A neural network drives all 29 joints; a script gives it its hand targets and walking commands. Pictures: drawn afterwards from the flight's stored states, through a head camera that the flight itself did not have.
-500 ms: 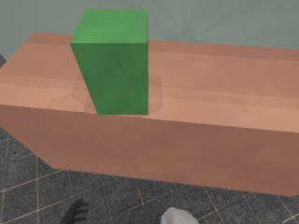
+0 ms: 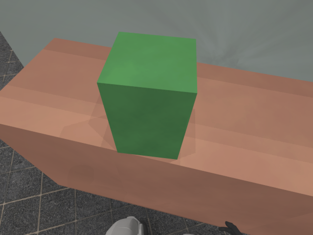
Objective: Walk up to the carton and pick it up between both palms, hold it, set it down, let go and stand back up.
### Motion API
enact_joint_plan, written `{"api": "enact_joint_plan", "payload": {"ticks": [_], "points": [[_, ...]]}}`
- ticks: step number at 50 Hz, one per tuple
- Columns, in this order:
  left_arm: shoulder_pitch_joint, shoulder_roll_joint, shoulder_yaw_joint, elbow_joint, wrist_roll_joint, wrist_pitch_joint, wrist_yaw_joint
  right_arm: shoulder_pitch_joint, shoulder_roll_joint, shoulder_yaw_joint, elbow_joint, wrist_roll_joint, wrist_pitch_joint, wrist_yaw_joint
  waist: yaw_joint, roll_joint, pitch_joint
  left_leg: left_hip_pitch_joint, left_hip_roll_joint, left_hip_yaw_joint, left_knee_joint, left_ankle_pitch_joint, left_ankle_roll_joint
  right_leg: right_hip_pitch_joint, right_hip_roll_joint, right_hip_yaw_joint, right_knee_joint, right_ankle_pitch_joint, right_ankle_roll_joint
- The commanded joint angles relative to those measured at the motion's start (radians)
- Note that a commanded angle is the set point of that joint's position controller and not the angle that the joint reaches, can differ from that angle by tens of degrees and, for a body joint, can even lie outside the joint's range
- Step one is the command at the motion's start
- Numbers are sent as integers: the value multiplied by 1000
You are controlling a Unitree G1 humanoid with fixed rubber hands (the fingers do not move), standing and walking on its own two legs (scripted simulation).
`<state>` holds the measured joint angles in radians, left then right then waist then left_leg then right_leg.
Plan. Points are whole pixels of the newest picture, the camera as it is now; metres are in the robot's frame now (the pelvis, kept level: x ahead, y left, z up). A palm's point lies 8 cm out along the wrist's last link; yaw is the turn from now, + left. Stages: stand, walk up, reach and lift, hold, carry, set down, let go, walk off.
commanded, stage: walk up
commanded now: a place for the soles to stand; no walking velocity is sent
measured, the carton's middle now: (151, 103) +0.40 +0.03 +0.10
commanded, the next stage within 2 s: none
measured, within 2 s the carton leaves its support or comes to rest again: neither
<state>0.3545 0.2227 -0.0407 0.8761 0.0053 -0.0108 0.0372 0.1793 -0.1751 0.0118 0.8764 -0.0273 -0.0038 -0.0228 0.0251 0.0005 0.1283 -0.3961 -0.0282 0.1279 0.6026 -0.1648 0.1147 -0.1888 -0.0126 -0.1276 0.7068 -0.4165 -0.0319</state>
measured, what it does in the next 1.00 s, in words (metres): steps on the spot: right foot, then left foot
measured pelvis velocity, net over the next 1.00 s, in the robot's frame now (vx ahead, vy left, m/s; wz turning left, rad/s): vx -0.01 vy -0.02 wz -0.04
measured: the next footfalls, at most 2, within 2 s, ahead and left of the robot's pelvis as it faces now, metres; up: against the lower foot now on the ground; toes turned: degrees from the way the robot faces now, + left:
right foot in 0.38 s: -0.03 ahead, -0.09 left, +0.00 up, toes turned -13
left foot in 0.72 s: +0.00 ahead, +0.16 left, +0.00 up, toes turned -4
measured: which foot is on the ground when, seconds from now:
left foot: down 0.00-0.40, up 0.42-0.70, down 0.72-1.00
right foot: down 0.00-0.00, up 0.02-0.36, down 0.38-0.72, up 0.74-0.98, down 1.00-1.00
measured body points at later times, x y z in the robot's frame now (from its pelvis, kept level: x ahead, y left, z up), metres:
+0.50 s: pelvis -0.04 +0.01 +0.03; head -0.03 -0.01 +0.47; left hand -0.08 +0.28 -0.10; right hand -0.02 -0.26 -0.13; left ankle +0.03 +0.12 -0.68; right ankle -0.07 -0.08 -0.72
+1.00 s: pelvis -0.01 -0.02 +0.00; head +0.00 -0.03 +0.45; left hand +0.11 +0.22 -0.12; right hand -0.05 -0.28 -0.14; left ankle -0.04 +0.16 -0.72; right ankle +0.07 -0.15 -0.72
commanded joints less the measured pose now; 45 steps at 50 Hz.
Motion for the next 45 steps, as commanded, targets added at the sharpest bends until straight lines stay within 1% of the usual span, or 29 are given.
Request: {"api": "enact_joint_plan", "payload": {"ticks": [1,3,5,7,8,9,11,12,13,14,17,18,19,20,21,23,25,26,27,30,32,33,34,36,37,38,41,43,45], "points": [[117,98,13,-17,16,40,11,-3,-148,-21,-51,37,28,-25,-26,126,-131,37,356,-415,-360,-94,144,-99,-24,141,252,-259,-10],[98,44,3,-12,11,36,4,-34,-158,-15,-40,25,37,-27,-12,107,-95,13,291,-307,-357,-150,116,-105,-15,136,184,-187,7],[145,87,12,7,23,32,0,22,-175,-12,-21,29,40,-25,-43,7,-191,161,274,-310,-356,-202,36,-127,11,125,121,-181,9],[181,82,19,8,24,33,-2,9,-232,-37,-30,25,49,-20,-26,92,-208,188,280,-292,-386,-293,-41,-149,16,96,175,-134,1],[176,53,12,-17,17,24,1,16,-215,-19,-17,20,59,-16,-25,108,-154,184,269,-255,-354,-291,12,-171,10,115,136,-127,14],[185,49,10,-10,7,20,2,36,-195,-20,0,16,64,-12,-33,123,-139,126,255,-231,-382,-342,18,-157,19,110,124,-145,18],[191,78,28,-10,11,17,6,16,-217,-25,17,23,69,-20,-30,107,-119,119,264,-216,-422,-354,-28,-159,24,87,77,-167,19],[200,75,25,-19,2,12,11,8,-221,-26,-1,13,67,-13,-25,116,-118,156,254,-189,-377,-349,4,-198,11,69,65,-132,23],[202,98,31,-7,16,12,13,-2,-228,-27,12,23,67,-14,-32,105,-112,135,269,-215,-387,-376,-17,-169,17,75,21,-168,9],[284,69,31,1,14,14,18,1,-240,-26,3,21,74,-13,0,132,-130,73,287,-201,-432,-445,-36,-86,27,37,-17,-145,-10],[427,100,37,52,11,22,7,-66,-251,-30,3,30,89,-10,53,196,-57,-76,173,-82,-496,-502,-219,68,79,-36,-193,2,-32],[462,67,45,72,16,16,12,-26,-236,-23,30,37,95,-8,76,85,-25,-131,152,-43,-439,-471,-239,117,41,4,-296,-3,-53],[491,112,53,69,24,7,17,-43,-186,-13,6,29,89,-1,86,-61,-100,-114,75,13,-220,-366,-286,156,-120,228,-467,-96,-107],[270,147,60,21,0,11,25,0,-116,3,32,45,78,13,18,-236,52,-75,63,-65,68,-288,-166,-204,-330,576,-560,-322,-154],[111,160,71,-19,12,5,31,22,-171,-15,26,31,79,16,-30,-298,135,52,84,-133,220,-269,-138,-427,-373,554,-638,-456,-213],[-30,147,55,-68,29,-19,34,98,-190,-31,63,-7,65,30,-100,-157,109,-54,24,-202,363,-215,-115,-321,-308,416,-613,-224,-167],[32,143,50,-56,28,-32,21,116,-174,-37,62,-7,35,27,-72,-112,36,-142,-9,-183,313,-203,-114,-75,-235,257,-491,86,-158],[90,131,49,-33,34,-31,14,135,-136,-27,73,-22,23,29,-58,-70,-55,-162,5,-152,290,-174,-99,75,-198,201,-440,175,-107],[112,154,57,-16,27,-31,6,136,-122,-22,47,-30,11,31,-37,-121,-81,-127,1,-130,197,-165,-117,90,-177,140,-392,194,-118],[148,201,69,0,41,-4,-15,48,-93,4,-26,-18,-16,14,51,-167,-133,-40,-22,-57,-22,-239,-133,131,-194,163,-356,34,-140],[145,225,67,8,44,12,-21,116,-102,2,-26,-11,-25,4,29,-181,-128,139,-40,-32,-135,-111,-124,7,-213,152,-291,4,-114],[116,203,64,7,50,20,-22,173,-123,1,-20,5,-27,-4,-3,-203,-111,201,-4,-80,-195,-54,-124,-27,-165,104,-235,43,-88],[97,148,39,8,40,7,-33,229,-143,-16,-6,0,-38,-7,-37,-101,-98,295,79,-201,-186,29,-112,-121,-142,88,-172,52,-49],[81,68,10,-31,64,8,-41,404,-267,-43,7,9,-38,-1,-70,147,-96,382,339,-580,-269,-5,-51,-367,-29,36,171,-197,19],[20,92,28,-59,51,17,-36,411,-296,-54,41,2,-32,-13,-102,139,-11,305,398,-641,-306,-150,100,-404,-83,115,188,-198,33],[-1,101,20,-66,47,9,-35,434,-246,-55,53,-5,-33,-13,-122,140,19,313,393,-674,-307,-131,111,-459,-65,112,217,-214,31],[-78,124,47,-102,36,-15,-52,324,-251,-60,15,-6,-45,-13,-85,213,5,341,319,-459,-320,-38,84,-474,-92,147,147,-105,60],[-101,103,59,-98,32,-11,-57,280,-187,-37,25,-11,-52,-9,-66,172,25,264,284,-370,-288,198,56,-357,-62,104,97,0,63],[-18,82,51,-85,22,-8,-54,158,-198,-27,-7,-13,-42,-3,16,209,16,74,214,-236,-236,198,10,-152,-43,88,-3,144,73]]}}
